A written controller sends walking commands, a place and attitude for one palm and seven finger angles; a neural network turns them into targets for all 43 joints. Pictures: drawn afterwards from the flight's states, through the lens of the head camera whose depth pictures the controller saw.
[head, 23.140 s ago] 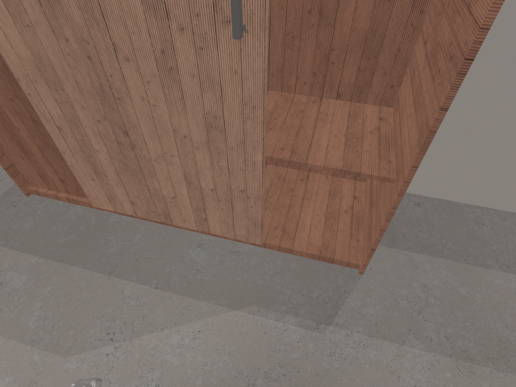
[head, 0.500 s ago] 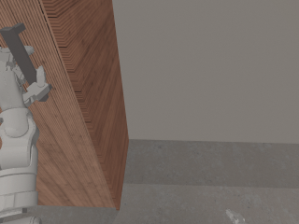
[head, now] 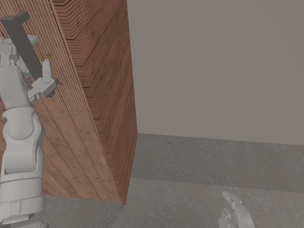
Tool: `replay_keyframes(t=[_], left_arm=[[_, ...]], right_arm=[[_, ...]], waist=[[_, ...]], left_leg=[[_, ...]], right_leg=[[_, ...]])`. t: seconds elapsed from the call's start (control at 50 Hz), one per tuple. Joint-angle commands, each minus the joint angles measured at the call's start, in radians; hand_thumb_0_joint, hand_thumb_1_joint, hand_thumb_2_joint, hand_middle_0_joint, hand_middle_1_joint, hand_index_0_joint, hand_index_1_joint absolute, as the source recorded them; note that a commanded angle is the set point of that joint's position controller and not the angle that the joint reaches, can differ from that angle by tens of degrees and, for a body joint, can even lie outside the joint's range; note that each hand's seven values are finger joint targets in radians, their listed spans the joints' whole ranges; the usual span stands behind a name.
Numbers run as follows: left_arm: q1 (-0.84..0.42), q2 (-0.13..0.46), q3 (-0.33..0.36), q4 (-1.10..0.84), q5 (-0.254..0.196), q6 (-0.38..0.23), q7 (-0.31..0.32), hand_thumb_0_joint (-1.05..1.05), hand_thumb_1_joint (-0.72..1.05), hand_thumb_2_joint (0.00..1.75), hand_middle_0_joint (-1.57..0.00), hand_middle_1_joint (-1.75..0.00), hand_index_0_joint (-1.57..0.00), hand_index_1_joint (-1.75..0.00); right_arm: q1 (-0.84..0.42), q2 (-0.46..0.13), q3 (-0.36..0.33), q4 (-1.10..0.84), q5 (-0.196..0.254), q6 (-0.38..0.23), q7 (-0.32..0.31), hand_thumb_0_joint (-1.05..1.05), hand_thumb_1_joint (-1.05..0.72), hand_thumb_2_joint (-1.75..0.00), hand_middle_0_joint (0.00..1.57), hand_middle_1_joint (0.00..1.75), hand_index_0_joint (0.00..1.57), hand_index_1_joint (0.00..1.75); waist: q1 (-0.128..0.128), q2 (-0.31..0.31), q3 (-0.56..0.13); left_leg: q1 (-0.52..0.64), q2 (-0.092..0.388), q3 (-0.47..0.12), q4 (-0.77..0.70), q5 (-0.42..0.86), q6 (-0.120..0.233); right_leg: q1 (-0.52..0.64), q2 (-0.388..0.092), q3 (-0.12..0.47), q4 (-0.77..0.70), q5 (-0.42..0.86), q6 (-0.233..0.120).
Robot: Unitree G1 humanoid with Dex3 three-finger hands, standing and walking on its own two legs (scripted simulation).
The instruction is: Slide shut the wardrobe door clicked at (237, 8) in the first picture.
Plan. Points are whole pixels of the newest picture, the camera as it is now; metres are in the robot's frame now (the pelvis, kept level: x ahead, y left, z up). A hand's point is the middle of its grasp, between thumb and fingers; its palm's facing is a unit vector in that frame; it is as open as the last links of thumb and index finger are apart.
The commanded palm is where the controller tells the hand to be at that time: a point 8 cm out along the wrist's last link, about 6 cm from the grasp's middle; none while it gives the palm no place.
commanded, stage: loosen the grip on the handle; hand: left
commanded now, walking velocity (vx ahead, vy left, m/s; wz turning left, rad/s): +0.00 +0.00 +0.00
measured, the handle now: (37, 58) +0.36 +0.28 +0.27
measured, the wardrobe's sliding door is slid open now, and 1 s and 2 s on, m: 0.00 0.00 0.00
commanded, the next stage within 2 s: slip the hand off the handle in 0.56 s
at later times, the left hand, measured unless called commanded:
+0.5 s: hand (43, 76) +0.33 +0.26 +0.25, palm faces +0.57 -0.81 -0.12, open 14.4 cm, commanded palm +0.28 +0.29 +0.24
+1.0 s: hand (19, 78) +0.33 +0.31 +0.25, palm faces +0.57 -0.82 -0.07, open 14.7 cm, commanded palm +0.29 +0.34 +0.24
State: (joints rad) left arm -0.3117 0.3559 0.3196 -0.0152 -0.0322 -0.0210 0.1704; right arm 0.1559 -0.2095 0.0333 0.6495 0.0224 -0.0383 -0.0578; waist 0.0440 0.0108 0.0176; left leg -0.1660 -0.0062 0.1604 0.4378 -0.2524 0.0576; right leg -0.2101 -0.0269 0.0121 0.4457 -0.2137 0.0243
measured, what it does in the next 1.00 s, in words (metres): stands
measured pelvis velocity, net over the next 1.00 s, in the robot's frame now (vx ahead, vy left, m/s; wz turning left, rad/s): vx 0.00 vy -0.03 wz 0.09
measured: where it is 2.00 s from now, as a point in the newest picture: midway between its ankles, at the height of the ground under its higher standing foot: outside the picture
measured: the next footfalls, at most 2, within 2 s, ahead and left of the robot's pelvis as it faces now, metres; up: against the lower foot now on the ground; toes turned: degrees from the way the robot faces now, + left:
none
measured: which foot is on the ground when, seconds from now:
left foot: down 0.00-1.00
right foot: down 0.00-1.00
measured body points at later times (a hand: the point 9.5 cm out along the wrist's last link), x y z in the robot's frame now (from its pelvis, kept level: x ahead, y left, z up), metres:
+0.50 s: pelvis -0.02 -0.07 -0.01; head -0.01 -0.08 +0.44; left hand +0.30 +0.30 +0.26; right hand +0.12 -0.33 -0.12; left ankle +0.00 +0.07 -0.74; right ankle +0.02 -0.15 -0.74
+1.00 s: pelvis +0.00 -0.03 -0.01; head +0.01 -0.03 +0.44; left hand +0.29 +0.35 +0.25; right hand +0.21 -0.23 -0.09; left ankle +0.00 +0.07 -0.74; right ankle +0.02 -0.14 -0.74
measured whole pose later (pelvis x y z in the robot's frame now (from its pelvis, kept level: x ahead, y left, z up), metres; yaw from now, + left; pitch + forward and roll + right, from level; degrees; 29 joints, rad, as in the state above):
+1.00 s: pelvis +0.00 -0.03 -0.01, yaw +5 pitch +3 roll +0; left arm -0.47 0.46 0.48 0.30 -0.12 -0.08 0.00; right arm 0.19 -0.21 0.04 0.63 0.03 -0.13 -0.08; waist 0.05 0.02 -0.05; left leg -0.33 0.00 0.04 0.57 -0.29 0.02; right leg -0.32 0.00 -0.04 0.55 -0.28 0.00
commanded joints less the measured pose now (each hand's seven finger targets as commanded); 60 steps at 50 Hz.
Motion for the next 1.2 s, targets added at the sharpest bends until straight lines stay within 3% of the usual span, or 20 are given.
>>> replay_keyframes(t=[0.0, 0.02, 0.04, 0.06, 0.08, 0.14, 0.2, 0.24, 0.34, 0.36, 0.44, 0.48, 0.56, 0.6, 0.64, 0.68, 0.76, 0.84, 1.02, 1.18], left_arm=[[-0.668, 0.085, 0.042, 0.118, -0.030, -0.002, -0.129, 0.00, 0.66, 0.78, -0.45, -1.40, -0.45, -1.40], [-0.609, 0.226, 0.184, 0.015, -0.086, -0.021, -0.143, 0.00, 0.54, 0.73, -0.45, -1.40, -0.45, -1.40], [-0.543, 0.219, 0.167, 0.036, -0.081, -0.023, -0.130, 0.00, 0.42, 0.67, -0.45, -1.40, -0.45, -1.40], [-0.650, 0.173, 0.069, -0.060, -0.067, -0.042, -0.114, 0.00, 0.30, 0.61, -0.45, -1.40, -0.45, -1.40], [-0.613, 0.102, 0.000, 0.048, -0.041, -0.054, -0.094, 0.00, 0.17, 0.55, -0.45, -1.40, -0.45, -1.40], [-0.550, 0.206, 0.057, 0.159, 0.010, -0.114, -0.043, 0.00, -0.19, 0.37, -0.45, -1.40, -0.45, -1.40], [-0.635, 0.251, 0.031, 0.207, 0.033, -0.183, -0.048, 0.00, -0.55, 0.20, -0.42, -1.37, -0.42, -1.37], [-0.697, 0.296, 0.035, 0.262, 0.035, -0.226, -0.063, 0.00, -0.55, 0.20, -0.40, -1.33, -0.40, -1.33], [-0.790, 0.347, 0.023, 0.348, 0.021, -0.270, -0.101, 0.00, -0.55, 0.20, -0.33, -1.25, -0.33, -1.25], [-0.806, 0.503, 0.158, 0.260, 0.006, -0.285, -0.100, 0.00, -0.55, 0.20, -0.32, -1.23, -0.32, -1.23], [-0.741, 0.428, 0.136, 0.344, -0.053, -0.271, -0.133, 0.00, -0.55, 0.20, -0.26, -1.17, -0.26, -1.17], [-0.738, 0.424, 0.136, 0.304, -0.072, -0.272, -0.141, 0.00, -0.55, 0.20, -0.25, -1.15, -0.25, -1.15], [-0.669, 0.396, 0.146, 0.242, -0.090, -0.243, -0.137, 0.00, -0.55, 0.20, -0.25, -1.15, -0.25, -1.15], [-0.640, 0.376, 0.142, 0.187, -0.094, -0.227, -0.133, 0.00, -0.55, 0.20, -0.25, -1.15, -0.25, -1.15], [-0.588, 0.428, 0.198, 0.211, -0.090, -0.200, -0.132, 0.00, -0.55, 0.20, -0.25, -1.15, -0.25, -1.15], [-0.568, 0.388, 0.181, 0.169, -0.100, -0.182, -0.151, 0.00, -0.55, 0.20, -0.25, -1.15, -0.25, -1.15], [-0.516, 0.398, 0.229, 0.124, -0.116, -0.136, -0.169, 0.00, -0.55, 0.20, -0.25, -1.15, -0.25, -1.15], [-0.485, 0.405, 0.251, 0.113, -0.124, -0.109, -0.167, 0.00, -0.55, 0.20, -0.25, -1.15, -0.25, -1.15], [-0.628, 0.410, 0.169, 0.128, -0.069, -0.168, -0.198, 0.00, -0.55, 0.20, -0.25, -1.15, -0.25, -1.15], [-0.704, 0.467, 0.185, 0.245, -0.097, -0.193, -0.244, 0.00, -0.55, 0.20, -0.25, -1.15, -0.25, -1.15]], right_arm=[[0.053, -0.140, -0.115, -0.096, 0.007, -0.160, 0.011, 0.00, -0.90, -0.90, 0.20, 0.30, 0.20, 0.30], [0.070, -0.172, -0.121, -0.072, -0.014, -0.149, 0.006, 0.00, -0.90, -0.90, 0.20, 0.30, 0.20, 0.30], [0.053, -0.145, -0.107, -0.078, -0.020, -0.149, 0.008, 0.00, -0.90, -0.90, 0.20, 0.30, 0.20, 0.30], [0.014, -0.141, -0.099, -0.098, -0.027, -0.166, 0.012, 0.00, -0.90, -0.90, 0.20, 0.30, 0.20, 0.30], [0.014, -0.131, -0.090, -0.084, -0.015, -0.170, 0.016, 0.00, -0.90, -0.90, 0.20, 0.30, 0.20, 0.30], [0.025, -0.162, -0.078, -0.080, -0.004, -0.164, 0.013, 0.00, -0.90, -0.90, 0.20, 0.30, 0.20, 0.30], [-0.004, -0.156, -0.068, -0.090, 0.010, -0.166, 0.005, 0.00, -0.90, -0.90, 0.20, 0.30, 0.20, 0.30], [-0.002, -0.156, -0.066, -0.077, 0.013, -0.175, -0.003, 0.00, -0.90, -0.90, 0.20, 0.30, 0.20, 0.30], [0.010, -0.158, -0.083, -0.049, 0.012, -0.176, -0.005, 0.00, -0.90, -0.90, 0.20, 0.30, 0.20, 0.30], [-0.005, -0.168, -0.093, -0.058, 0.012, -0.170, -0.004, 0.00, -0.90, -0.90, 0.20, 0.30, 0.20, 0.30], [-0.017, -0.163, -0.094, -0.036, 0.014, -0.151, -0.002, 0.00, -0.90, -0.90, 0.20, 0.30, 0.20, 0.30], [-0.026, -0.168, -0.096, -0.034, 0.015, -0.147, -0.004, 0.00, -0.90, -0.90, 0.20, 0.30, 0.20, 0.30], [-0.023, -0.167, -0.095, -0.047, 0.013, -0.142, -0.007, 0.00, -0.90, -0.90, 0.20, 0.30, 0.20, 0.30], [-0.016, -0.169, -0.091, -0.058, 0.011, -0.145, -0.010, 0.00, -0.90, -0.90, 0.20, 0.30, 0.20, 0.30], [0.016, -0.179, -0.087, -0.050, 0.010, -0.140, -0.019, 0.00, -0.90, -0.90, 0.20, 0.30, 0.20, 0.30], [0.036, -0.176, -0.078, -0.073, 0.013, -0.142, -0.024, 0.00, -0.90, -0.90, 0.20, 0.30, 0.20, 0.30], [0.047, -0.165, -0.068, -0.097, 0.012, -0.133, -0.031, 0.00, -0.90, -0.90, 0.20, 0.30, 0.20, 0.30], [0.035, -0.159, -0.057, -0.113, 0.012, -0.126, -0.035, 0.00, -0.90, -0.90, 0.20, 0.30, 0.20, 0.30], [0.040, -0.164, -0.047, -0.112, 0.009, -0.133, -0.051, 0.00, -0.90, -0.90, 0.20, 0.30, 0.20, 0.30], [0.071, -0.182, -0.044, -0.083, 0.009, -0.148, -0.074, 0.00, -0.90, -0.90, 0.20, 0.30, 0.20, 0.30]], waist=[[-0.035, 0.071, -0.475], [-0.003, 0.247, -0.571], [0.016, 0.384, -0.519], [0.004, 0.329, -0.459], [-0.015, 0.182, -0.353], [-0.034, -0.076, -0.248], [-0.052, -0.081, -0.208], [-0.062, -0.051, -0.158], [-0.071, 0.004, -0.202], [-0.031, 0.038, -0.301], [-0.041, -0.038, -0.232], [-0.041, -0.013, -0.239], [-0.028, -0.033, -0.264], [-0.022, -0.013, -0.296], [-0.022, -0.031, -0.308], [-0.024, -0.012, -0.327], [-0.006, 0.011, -0.358], [0.003, 0.015, -0.322], [-0.043, 0.100, -0.301], [-0.049, 0.108, -0.296]], left_leg=[[0.279, 0.139, -0.226, 0.033, 1.071, -0.194], [0.437, 0.137, -0.220, 0.048, 1.095, -0.198], [0.405, 0.110, -0.190, 0.045, 1.011, -0.204], [0.318, 0.093, -0.170, 0.046, 0.807, -0.187], [0.192, 0.081, -0.147, 0.034, 0.567, -0.144], [-0.007, 0.066, -0.136, -0.012, 0.206, -0.066], [-0.078, 0.044, -0.124, -0.029, -0.064, -0.039], [-0.119, 0.033, -0.116, -0.008, -0.140, -0.035], [-0.195, 0.015, -0.114, 0.085, -0.124, -0.039], [-0.205, 0.017, -0.116, 0.095, -0.092, -0.039], [-0.271, 0.029, -0.139, 0.130, -0.075, -0.051], [-0.265, 0.029, -0.143, 0.136, -0.062, -0.050], [-0.235, 0.031, -0.147, 0.119, -0.026, -0.042], [-0.194, 0.027, -0.143, 0.106, 0.057, -0.036], [-0.163, 0.024, -0.131, 0.095, 0.142, -0.028], [-0.091, 0.020, -0.130, 0.081, 0.228, -0.023], [-0.034, 0.024, -0.135, 0.085, 0.353, -0.033], [-0.041, 0.029, -0.140, 0.079, 0.341, -0.040], [-0.002, 0.038, -0.177, 0.054, 0.216, -0.050], [-0.029, 0.037, -0.210, 0.035, 0.113, -0.053]], right_leg=[[-0.078, 0.023, -0.077, 0.080, 0.269, -0.055], [-0.095, 0.025, -0.043, 0.072, 0.168, -0.040], [-0.099, 0.023, -0.038, 0.070, 0.095, -0.046], [-0.089, 0.016, -0.032, 0.040, 0.111, -0.049], [-0.081, 0.021, -0.042, 0.005, 0.139, -0.049], [-0.025, 0.016, -0.041, -0.033, 0.108, -0.041], [-0.078, -0.002, 0.008, -0.073, -0.143, -0.025], [-0.105, -0.017, 0.044, -0.108, -0.267, -0.023], [-0.100, -0.042, 0.113, -0.126, -0.390, -0.019], [-0.013, -0.055, 0.151, -0.122, -0.396, -0.020], [-0.012, -0.092, 0.199, -0.135, -0.384, -0.001], [-0.014, -0.097, 0.204, -0.125, -0.352, 0.001], [0.001, -0.087, 0.171, -0.087, -0.235, 0.000], [0.019, -0.069, 0.126, -0.044, -0.060, -0.009], [0.027, -0.036, 0.061, 0.005, 0.111, -0.009], [0.006, -0.003, 0.000, 0.042, 0.228, -0.019], [0.009, 0.014, -0.031, 0.073, 0.331, -0.025], [-0.011, 0.019, -0.039, 0.067, 0.296, -0.027], [-0.106, 0.028, -0.035, 0.047, 0.113, -0.038], [-0.125, 0.027, -0.037, 0.034, 0.048, -0.043]])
